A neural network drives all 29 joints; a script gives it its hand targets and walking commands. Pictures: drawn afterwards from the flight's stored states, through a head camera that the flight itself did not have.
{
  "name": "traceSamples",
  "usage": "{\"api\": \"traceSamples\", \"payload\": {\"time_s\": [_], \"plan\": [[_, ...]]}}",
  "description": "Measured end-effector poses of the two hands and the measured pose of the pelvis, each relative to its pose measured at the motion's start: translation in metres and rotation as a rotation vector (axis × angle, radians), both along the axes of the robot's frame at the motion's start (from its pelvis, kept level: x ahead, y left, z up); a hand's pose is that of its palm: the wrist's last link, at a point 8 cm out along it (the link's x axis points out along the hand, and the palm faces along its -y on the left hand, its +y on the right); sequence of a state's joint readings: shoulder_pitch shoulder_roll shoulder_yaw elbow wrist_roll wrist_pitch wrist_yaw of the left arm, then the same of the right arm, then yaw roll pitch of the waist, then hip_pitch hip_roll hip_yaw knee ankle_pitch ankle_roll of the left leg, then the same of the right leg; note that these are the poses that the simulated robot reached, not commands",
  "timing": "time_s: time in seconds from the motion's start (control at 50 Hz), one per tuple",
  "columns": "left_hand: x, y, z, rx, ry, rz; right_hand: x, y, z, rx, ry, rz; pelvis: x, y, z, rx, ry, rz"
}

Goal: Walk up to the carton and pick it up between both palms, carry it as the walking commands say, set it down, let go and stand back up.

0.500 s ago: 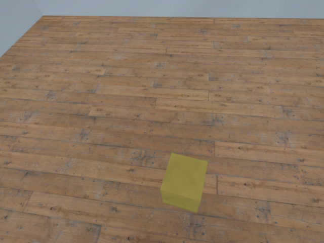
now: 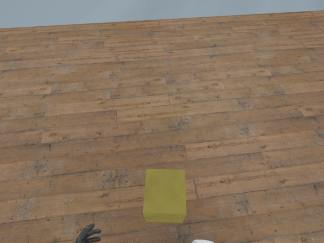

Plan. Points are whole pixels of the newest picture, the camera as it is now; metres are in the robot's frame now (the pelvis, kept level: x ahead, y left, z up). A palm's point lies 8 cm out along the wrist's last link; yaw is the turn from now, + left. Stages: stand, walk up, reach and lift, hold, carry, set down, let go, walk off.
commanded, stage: walk up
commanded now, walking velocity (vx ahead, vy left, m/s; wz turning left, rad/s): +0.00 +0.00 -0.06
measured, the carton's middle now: (164, 196) +0.40 -0.03 -0.64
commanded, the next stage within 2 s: none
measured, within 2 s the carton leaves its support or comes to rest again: neither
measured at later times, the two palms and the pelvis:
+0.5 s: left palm out of the picture +0.10 +0.24 -0.14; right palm out of the picture +0.03 -0.29 -0.12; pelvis +0.01 -0.01 +0.00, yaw -6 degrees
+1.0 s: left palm out of the picture +0.09 +0.19 -0.13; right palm out of the picture +0.01 -0.26 -0.13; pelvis +0.03 -0.03 +0.01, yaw -5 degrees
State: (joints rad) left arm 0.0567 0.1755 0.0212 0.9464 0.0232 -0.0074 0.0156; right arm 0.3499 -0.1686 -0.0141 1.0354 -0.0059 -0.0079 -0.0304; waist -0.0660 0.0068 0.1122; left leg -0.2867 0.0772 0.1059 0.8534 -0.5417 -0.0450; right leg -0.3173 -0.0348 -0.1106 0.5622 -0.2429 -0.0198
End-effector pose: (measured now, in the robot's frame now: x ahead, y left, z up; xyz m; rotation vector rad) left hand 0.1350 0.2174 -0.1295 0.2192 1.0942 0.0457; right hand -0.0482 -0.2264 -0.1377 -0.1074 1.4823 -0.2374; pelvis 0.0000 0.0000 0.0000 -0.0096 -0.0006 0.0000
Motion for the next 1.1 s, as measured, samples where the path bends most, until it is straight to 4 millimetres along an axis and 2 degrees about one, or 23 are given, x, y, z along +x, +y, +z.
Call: {"api": "traceSamples", "payload": {"time_s": [0.08,0.16,0.22,0.28,0.34,0.4,0.48,0.54,0.62,0.68,0.78,0.86,0.96,1.1], "plan": [[-0.035,0.018,-0.007,0.005,0.091,0.068,0.043,0.013,-0.004,0.009,-0.075,0.052,0.005,0.013,0.000,-0.010,-0.007,0.009],[-0.060,0.038,-0.014,-0.003,0.158,0.125,0.074,0.028,-0.001,-0.007,-0.151,0.094,0.012,0.025,-0.001,-0.015,-0.016,0.002],[-0.071,0.052,-0.011,0.014,0.214,0.126,0.091,0.025,0.011,-0.041,-0.213,0.081,0.015,0.027,0.005,-0.035,-0.006,-0.024],[-0.072,0.064,-0.008,0.035,0.235,0.119,0.098,0.011,0.023,-0.086,-0.241,0.073,0.013,0.024,0.008,-0.040,-0.004,-0.043],[-0.067,0.067,-0.007,0.049,0.226,0.110,0.096,-0.010,0.031,-0.128,-0.240,0.071,0.008,0.018,0.009,-0.034,0.001,-0.063],[-0.058,0.060,-0.007,0.052,0.209,0.091,0.086,-0.032,0.032,-0.154,-0.221,0.059,0.004,0.009,0.008,-0.029,0.004,-0.077],[-0.042,0.034,-0.008,0.058,0.158,0.048,0.076,-0.056,0.020,-0.138,-0.207,0.031,0.005,-0.009,0.000,0.004,-0.002,-0.099],[-0.039,0.007,-0.007,0.063,0.139,0.009,0.071,-0.067,0.005,-0.103,-0.196,-0.003,0.005,-0.021,-0.004,-0.006,-0.017,-0.103],[-0.040,-0.020,0.006,0.049,0.131,-0.019,0.065,-0.058,-0.003,-0.034,-0.166,-0.029,0.009,-0.024,0.004,-0.003,-0.018,-0.098],[-0.038,-0.029,0.009,0.040,0.134,-0.023,0.061,-0.045,-0.006,0.010,-0.144,-0.032,0.011,-0.024,0.007,-0.004,-0.010,-0.103],[-0.026,-0.027,0.002,0.020,0.121,0.003,0.049,-0.026,-0.003,0.026,-0.103,-0.031,0.015,-0.024,0.007,-0.003,-0.013,-0.081],[-0.024,-0.022,0.001,0.014,0.117,0.030,0.044,-0.027,0.008,0.003,-0.092,-0.027,0.021,-0.027,0.012,0.010,-0.010,-0.086],[-0.038,-0.023,-0.001,0.011,0.150,0.042,0.051,-0.032,0.013,-0.016,-0.110,-0.025,0.025,-0.030,0.014,0.015,-0.012,-0.084],[-0.071,-0.027,0.000,0.021,0.222,0.063,0.070,-0.033,0.008,0.006,-0.140,0.002,0.026,-0.033,0.015,0.015,-0.021,-0.074]]}}
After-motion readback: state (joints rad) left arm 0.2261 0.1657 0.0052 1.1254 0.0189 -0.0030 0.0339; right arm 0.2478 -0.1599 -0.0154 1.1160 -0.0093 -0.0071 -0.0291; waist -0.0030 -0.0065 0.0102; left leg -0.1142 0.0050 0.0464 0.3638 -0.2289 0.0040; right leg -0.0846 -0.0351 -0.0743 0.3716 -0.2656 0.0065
